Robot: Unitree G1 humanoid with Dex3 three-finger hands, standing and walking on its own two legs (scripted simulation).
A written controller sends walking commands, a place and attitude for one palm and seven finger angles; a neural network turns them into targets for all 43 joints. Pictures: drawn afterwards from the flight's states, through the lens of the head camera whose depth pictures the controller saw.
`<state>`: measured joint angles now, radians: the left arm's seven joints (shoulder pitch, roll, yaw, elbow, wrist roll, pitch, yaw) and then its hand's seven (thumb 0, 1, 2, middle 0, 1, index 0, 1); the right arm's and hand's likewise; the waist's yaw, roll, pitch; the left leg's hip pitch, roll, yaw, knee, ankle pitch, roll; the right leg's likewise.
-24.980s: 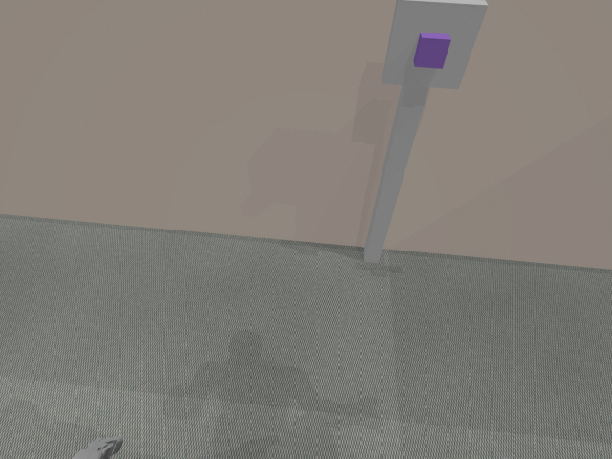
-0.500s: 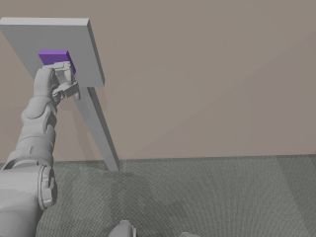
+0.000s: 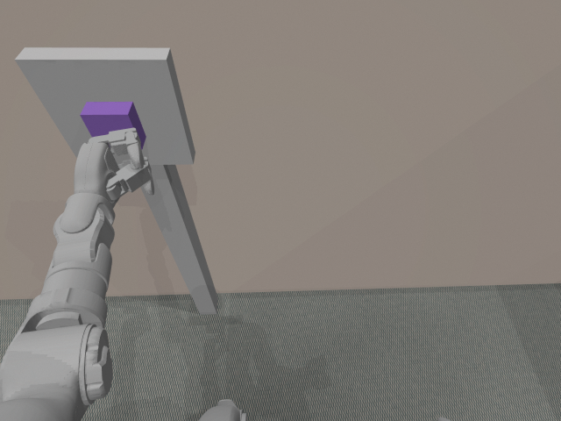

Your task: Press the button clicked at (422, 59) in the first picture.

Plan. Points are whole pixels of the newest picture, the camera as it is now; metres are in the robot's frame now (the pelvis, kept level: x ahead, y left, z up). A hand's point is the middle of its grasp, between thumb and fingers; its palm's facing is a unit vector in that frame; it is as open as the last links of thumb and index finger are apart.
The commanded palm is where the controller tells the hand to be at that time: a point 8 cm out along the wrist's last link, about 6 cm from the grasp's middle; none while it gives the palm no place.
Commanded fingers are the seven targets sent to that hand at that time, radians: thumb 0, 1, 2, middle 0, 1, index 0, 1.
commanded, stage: pull the fist back off the button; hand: left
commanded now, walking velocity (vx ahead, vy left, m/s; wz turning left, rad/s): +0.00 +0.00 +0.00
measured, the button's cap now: (116, 124) +0.50 +0.25 +0.15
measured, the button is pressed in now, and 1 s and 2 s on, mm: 0 0 0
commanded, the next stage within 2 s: draw the hand back to the body in 0.60 s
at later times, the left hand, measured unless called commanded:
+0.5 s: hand (130, 207) +0.37 +0.20 +0.11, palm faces +0.06 -1.00 -0.01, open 3.1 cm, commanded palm +0.34 +0.26 +0.12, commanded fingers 0.00 0.90 0.90 -1.30 -1.50 -1.30 -1.50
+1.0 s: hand (109, 223) +0.33 +0.21 +0.13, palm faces +0.06 -1.00 -0.01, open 3.1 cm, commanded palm +0.29 +0.26 +0.15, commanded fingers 0.00 0.90 0.90 -1.30 -1.50 -1.30 -1.50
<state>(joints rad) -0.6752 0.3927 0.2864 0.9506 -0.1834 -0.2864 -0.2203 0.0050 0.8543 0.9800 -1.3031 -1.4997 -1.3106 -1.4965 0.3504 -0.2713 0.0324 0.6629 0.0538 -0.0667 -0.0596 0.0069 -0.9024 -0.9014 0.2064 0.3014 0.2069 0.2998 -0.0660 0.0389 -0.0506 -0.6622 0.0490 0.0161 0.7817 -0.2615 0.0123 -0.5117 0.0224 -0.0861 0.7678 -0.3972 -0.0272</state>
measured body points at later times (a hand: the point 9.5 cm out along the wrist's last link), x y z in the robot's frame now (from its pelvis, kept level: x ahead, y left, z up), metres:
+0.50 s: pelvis +0.04 -0.01 +0.01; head +0.06 -0.02 +0.46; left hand +0.36 +0.26 +0.12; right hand +0.19 -0.26 -0.08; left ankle +0.08 +0.11 -0.71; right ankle -0.01 -0.11 -0.71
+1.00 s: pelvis +0.03 -0.01 +0.02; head +0.03 -0.03 +0.47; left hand +0.32 +0.27 +0.13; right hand +0.19 -0.26 -0.07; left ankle +0.08 +0.11 -0.71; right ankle -0.01 -0.11 -0.71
